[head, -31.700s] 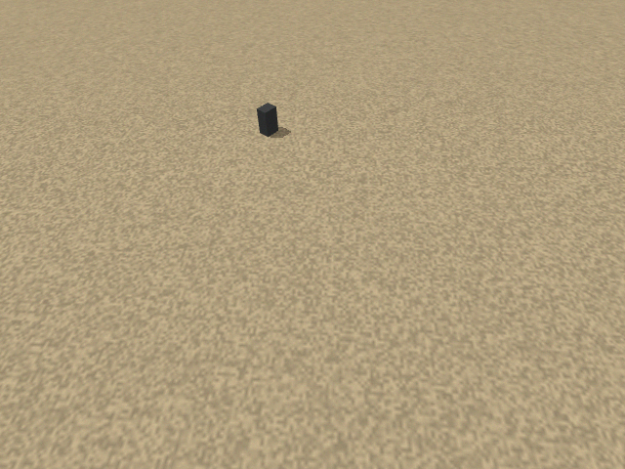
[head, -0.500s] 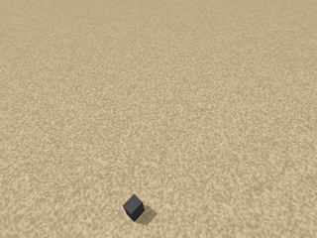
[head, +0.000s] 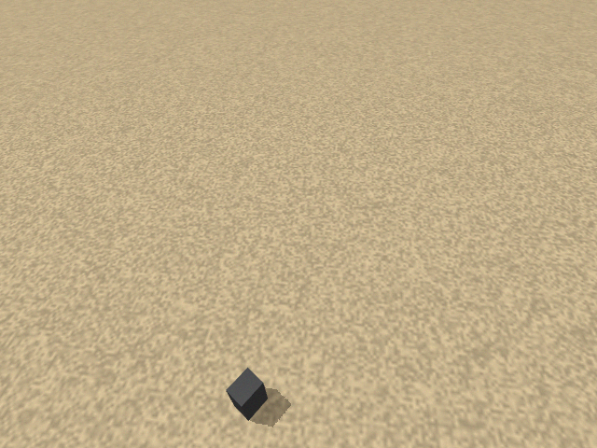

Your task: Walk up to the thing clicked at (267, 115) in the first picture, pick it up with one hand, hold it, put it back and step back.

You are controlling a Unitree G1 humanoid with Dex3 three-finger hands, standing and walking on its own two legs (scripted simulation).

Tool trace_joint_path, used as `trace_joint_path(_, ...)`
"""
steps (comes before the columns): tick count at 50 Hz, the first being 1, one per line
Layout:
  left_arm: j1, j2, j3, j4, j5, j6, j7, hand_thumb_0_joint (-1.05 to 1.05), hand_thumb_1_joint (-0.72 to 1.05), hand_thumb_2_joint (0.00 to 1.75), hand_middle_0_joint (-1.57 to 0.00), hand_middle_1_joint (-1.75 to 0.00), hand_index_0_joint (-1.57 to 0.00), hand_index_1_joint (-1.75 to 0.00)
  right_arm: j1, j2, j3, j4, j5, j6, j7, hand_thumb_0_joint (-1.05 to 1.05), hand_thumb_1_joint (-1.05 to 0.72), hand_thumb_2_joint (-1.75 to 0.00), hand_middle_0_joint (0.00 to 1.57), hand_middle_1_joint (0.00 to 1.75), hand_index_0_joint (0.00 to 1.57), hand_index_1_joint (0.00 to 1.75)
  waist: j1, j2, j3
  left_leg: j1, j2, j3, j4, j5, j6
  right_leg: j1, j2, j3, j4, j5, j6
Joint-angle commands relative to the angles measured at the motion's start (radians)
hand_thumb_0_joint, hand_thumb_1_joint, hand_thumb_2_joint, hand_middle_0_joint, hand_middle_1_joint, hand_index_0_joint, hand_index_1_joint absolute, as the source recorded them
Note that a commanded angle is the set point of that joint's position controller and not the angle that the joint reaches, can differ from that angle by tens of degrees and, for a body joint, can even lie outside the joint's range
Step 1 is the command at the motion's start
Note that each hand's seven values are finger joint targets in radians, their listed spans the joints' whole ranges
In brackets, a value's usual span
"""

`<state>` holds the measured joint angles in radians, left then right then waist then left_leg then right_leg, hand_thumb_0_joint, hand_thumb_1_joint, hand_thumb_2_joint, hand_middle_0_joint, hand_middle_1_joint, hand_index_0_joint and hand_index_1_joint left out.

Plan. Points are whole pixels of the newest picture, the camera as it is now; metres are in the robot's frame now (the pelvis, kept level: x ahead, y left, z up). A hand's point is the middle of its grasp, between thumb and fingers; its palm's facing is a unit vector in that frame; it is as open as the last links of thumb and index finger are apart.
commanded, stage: stand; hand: left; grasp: from the side
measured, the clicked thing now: (248, 394) +0.40 +0.20 -0.70
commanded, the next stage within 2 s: step back in 0.48 s
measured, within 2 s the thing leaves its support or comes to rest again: neither
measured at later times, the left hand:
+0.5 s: hand out of the picture +0.07 +0.25 -0.16, palm faces -0.01 -0.94 -0.34, open 7.4 cm
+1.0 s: hand out of the picture +0.05 +0.30 -0.18, palm faces -0.08 -0.92 -0.37, open 7.4 cm
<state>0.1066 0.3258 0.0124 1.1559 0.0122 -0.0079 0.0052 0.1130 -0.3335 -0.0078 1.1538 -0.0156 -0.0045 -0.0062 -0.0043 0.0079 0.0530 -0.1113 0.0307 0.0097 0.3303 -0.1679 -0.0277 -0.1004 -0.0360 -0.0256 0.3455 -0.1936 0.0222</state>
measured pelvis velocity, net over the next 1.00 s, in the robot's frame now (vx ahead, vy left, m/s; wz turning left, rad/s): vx -0.08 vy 0.04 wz -0.05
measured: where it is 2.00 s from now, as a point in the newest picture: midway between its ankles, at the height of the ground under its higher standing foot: outside the picture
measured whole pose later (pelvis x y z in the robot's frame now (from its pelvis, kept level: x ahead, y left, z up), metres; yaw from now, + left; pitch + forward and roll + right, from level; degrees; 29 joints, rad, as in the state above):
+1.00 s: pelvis -0.08 +0.04 -0.02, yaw -3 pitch -1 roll -1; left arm 0.08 0.40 0.07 0.89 0.01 0.07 0.02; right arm 0.13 -0.35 -0.05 0.88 -0.03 0.02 -0.02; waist -0.02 -0.03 0.20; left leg -0.34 0.00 0.04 0.60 -0.24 0.05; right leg -0.41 0.09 0.13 1.10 -0.54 0.01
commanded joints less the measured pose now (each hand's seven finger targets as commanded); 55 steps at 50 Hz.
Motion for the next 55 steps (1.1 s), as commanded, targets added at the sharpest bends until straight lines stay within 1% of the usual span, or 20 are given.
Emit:
trace_joint_path(1,-0.031,0.211,0.035,-0.058,0.000,-0.021,0.012,0.00,0.90,0.90,-0.20,-0.30,-0.20,-0.30,-0.029,-0.204,-0.034,-0.054,0.000,-0.019,-0.009,0.00,-0.90,-0.90,0.20,0.30,0.20,0.30,0.004,-0.011,-0.053,-0.003,0.096,-0.069,-0.056,0.119,0.027,-0.003,-0.097,0.073,-0.063,0.127,-0.027)
trace_joint_path(6,-0.031,0.216,0.035,-0.061,0.003,-0.021,0.010,0.00,0.90,0.90,-0.20,-0.30,-0.20,-0.30,-0.035,-0.205,-0.037,-0.056,-0.001,-0.019,-0.006,0.00,-0.90,-0.90,0.20,0.30,0.20,0.30,0.002,-0.019,-0.053,0.000,0.099,-0.071,-0.061,0.081,0.027,-0.015,-0.097,0.078,-0.077,0.081,-0.031)
trace_joint_path(23,-0.025,0.220,0.033,-0.073,0.001,-0.023,0.008,0.00,0.90,0.90,-0.20,-0.30,-0.20,-0.30,-0.041,-0.208,-0.036,-0.057,0.000,-0.020,-0.003,0.00,-0.90,-0.90,0.20,0.30,0.20,0.30,0.004,-0.005,-0.053,0.007,0.104,-0.070,-0.064,0.092,0.030,-0.017,-0.098,0.081,-0.071,0.104,-0.034)
trace_joint_path(24,-0.025,0.297,0.081,-0.100,-0.022,-0.012,0.009,0.00,0.90,0.90,-0.20,-0.30,-0.20,-0.30,-0.067,-0.261,-0.058,-0.088,0.006,-0.004,0.001,0.00,-0.90,-0.90,0.20,0.30,0.20,0.30,0.008,-0.022,0.032,-0.064,0.084,-0.079,0.057,0.254,0.063,-0.079,-0.089,0.102,0.011,0.316,-0.048)
trace_joint_path(26,-0.007,0.295,0.090,-0.133,-0.027,-0.007,0.014,0.00,0.90,0.90,-0.20,-0.30,-0.20,-0.30,-0.032,-0.232,-0.059,-0.118,0.021,0.006,0.001,0.00,-0.90,-0.90,0.20,0.30,0.20,0.30,0.002,-0.046,-0.053,-0.055,0.062,-0.043,0.154,0.296,0.066,-0.043,-0.113,0.110,0.050,0.430,-0.087)
trace_joint_path(29,-0.044,0.307,0.100,-0.194,-0.018,0.008,0.015,0.00,0.90,0.90,-0.20,-0.30,-0.20,-0.30,-0.006,-0.231,-0.073,-0.154,0.019,0.025,0.003,0.00,-0.90,-0.90,0.20,0.30,0.20,0.30,-0.008,-0.101,-0.120,-0.069,-0.004,-0.008,0.292,0.146,0.064,-0.082,-0.188,0.179,0.041,0.390,-0.168)
trace_joint_path(31,-0.092,0.323,0.106,-0.242,-0.003,0.017,0.016,0.00,0.90,0.90,-0.20,-0.30,-0.20,-0.30,0.027,-0.224,-0.082,-0.174,0.015,0.038,0.008,0.00,-0.90,-0.90,0.20,0.30,0.20,0.30,-0.016,-0.169,-0.121,-0.081,-0.048,-0.003,0.424,-0.099,0.070,-0.157,-0.253,0.217,0.044,0.355,-0.223)
trace_joint_path(33,-0.131,0.327,0.107,-0.279,0.011,0.024,0.015,0.00,0.90,0.90,-0.20,-0.30,-0.20,-0.30,0.071,-0.217,-0.088,-0.194,0.012,0.047,0.017,0.00,-0.90,-0.90,0.20,0.30,0.20,0.30,-0.033,-0.221,-0.107,-0.087,-0.054,-0.028,0.483,-0.263,0.088,-0.224,-0.273,0.211,0.085,0.326,-0.242)
trace_joint_path(34,-0.155,0.323,0.105,-0.296,0.011,0.028,0.016,0.00,0.90,0.90,-0.20,-0.30,-0.20,-0.30,0.108,-0.217,-0.091,-0.198,0.012,0.046,0.019,0.00,-0.90,-0.90,0.20,0.30,0.20,0.30,-0.053,-0.224,-0.101,-0.089,-0.037,-0.030,0.425,-0.200,0.092,-0.225,-0.254,0.187,0.128,0.306,-0.218)
trace_joint_path(35,-0.156,0.305,0.099,-0.305,0.008,0.034,0.016,0.00,0.90,0.90,-0.20,-0.30,-0.20,-0.30,0.118,-0.231,-0.095,-0.198,0.010,0.040,0.018,0.00,-0.90,-0.90,0.20,0.30,0.20,0.30,-0.051,-0.167,-0.093,-0.091,-0.013,-0.041,0.326,0.002,0.094,-0.216,-0.199,0.148,0.207,0.262,-0.176)
trace_joint_path(36,-0.128,0.266,0.090,-0.310,-0.004,0.043,0.016,0.00,0.90,0.90,-0.20,-0.30,-0.20,-0.30,0.097,-0.269,-0.102,-0.209,0.000,0.032,0.014,0.00,-0.90,-0.90,0.20,0.30,0.20,0.30,-0.038,-0.007,-0.063,-0.134,0.093,-0.154,0.156,0.252,0.119,-0.220,-0.075,0.078,0.365,0.136,-0.111)
trace_joint_path(37,-0.098,0.214,0.080,-0.316,-0.016,0.053,0.020,0.00,0.90,0.90,-0.20,-0.30,-0.20,-0.30,0.074,-0.338,-0.119,-0.227,-0.013,0.022,0.012,0.00,-0.90,-0.90,0.20,0.30,0.20,0.30,-0.024,0.173,-0.053,-0.074,0.229,-0.348,0.051,0.470,0.174,-0.324,0.099,0.049,0.532,-0.152,-0.064)
trace_joint_path(38,-0.083,0.213,0.085,-0.320,-0.011,0.058,0.032,0.00,0.90,0.90,-0.20,-0.30,-0.20,-0.30,0.088,-0.375,-0.126,-0.241,-0.017,0.014,0.006,0.00,-0.90,-0.90,0.20,0.30,0.20,0.30,-0.032,0.191,-0.085,-0.050,0.299,-0.422,0.067,0.617,0.238,-0.355,0.138,0.160,0.671,-0.440,-0.062)
trace_joint_path(39,-0.067,0.221,0.084,-0.308,-0.007,0.061,0.039,0.00,0.90,0.90,-0.20,-0.30,-0.20,-0.30,0.068,-0.380,-0.131,-0.256,-0.017,0.013,0.001,0.00,-0.90,-0.90,0.20,0.30,0.20,0.30,-0.032,0.197,-0.106,-0.069,0.323,-0.459,0.045,0.556,0.257,-0.360,0.150,0.224,0.785,-0.462,-0.064)
trace_joint_path(40,-0.044,0.234,0.085,-0.301,-0.007,0.064,0.044,0.00,0.90,0.90,-0.20,-0.30,-0.20,-0.30,0.015,-0.357,-0.127,-0.279,-0.016,0.013,-0.008,0.00,-0.90,-0.90,0.20,0.30,0.20,0.30,-0.013,0.157,-0.098,-0.073,0.306,-0.399,0.058,0.508,0.262,-0.373,0.141,0.250,0.847,-0.426,-0.067)
trace_joint_path(42,0.018,0.242,0.084,-0.287,-0.018,0.063,0.039,0.00,0.90,0.90,-0.20,-0.30,-0.20,-0.30,-0.045,-0.298,-0.112,-0.312,-0.022,0.009,-0.018,0.00,-0.90,-0.90,0.20,0.30,0.20,0.30,0.030,0.135,-0.089,-0.057,0.213,-0.258,0.118,0.505,0.223,-0.404,0.134,0.242,0.907,-0.336,-0.053)
trace_joint_path(47,0.002,0.240,0.100,-0.340,0.002,0.051,0.027,0.00,0.90,0.90,-0.20,-0.30,-0.20,-0.30,0.064,-0.273,-0.114,-0.336,-0.012,0.005,-0.029,0.00,-0.90,-0.90,0.20,0.30,0.20,0.30,-0.024,0.091,-0.115,0.083,0.245,-0.263,0.163,0.524,0.286,-0.409,0.101,0.186,0.780,-0.355,0.000)
trace_joint_path(50,0.008,0.232,0.104,-0.361,0.002,0.043,0.020,0.00,0.90,0.90,-0.20,-0.30,-0.20,-0.30,0.081,-0.298,-0.117,-0.347,-0.014,0.008,-0.029,0.00,-0.90,-0.90,0.20,0.30,0.20,0.30,-0.039,0.121,-0.129,0.087,0.249,-0.251,0.182,0.496,0.289,-0.356,0.077,0.137,0.597,-0.345,0.000)
trace_joint_path(53,0.076,0.222,0.111,-0.338,0.007,0.037,0.010,0.00,0.90,0.90,-0.20,-0.30,-0.20,-0.30,0.034,-0.312,-0.113,-0.363,-0.012,0.017,-0.024,0.00,-0.90,-0.90,0.20,0.30,0.20,0.30,-0.016,0.151,-0.147,-0.023,0.221,-0.228,0.193,0.322,0.240,-0.203,0.067,0.066,0.354,-0.255,-0.021)
trace_joint_path(55,0.177,0.220,0.116,-0.298,0.015,0.032,0.009,0.00,0.90,0.90,-0.20,-0.30,-0.20,-0.30,-0.011,-0.316,-0.111,-0.368,-0.001,0.028,-0.019,0.00,-0.90,-0.90,0.20,0.30,0.20,0.30,0.034,0.135,-0.153,-0.146,0.206,-0.206,0.222,0.178,0.188,-0.056,0.069,0.032,0.154,-0.076,-0.054)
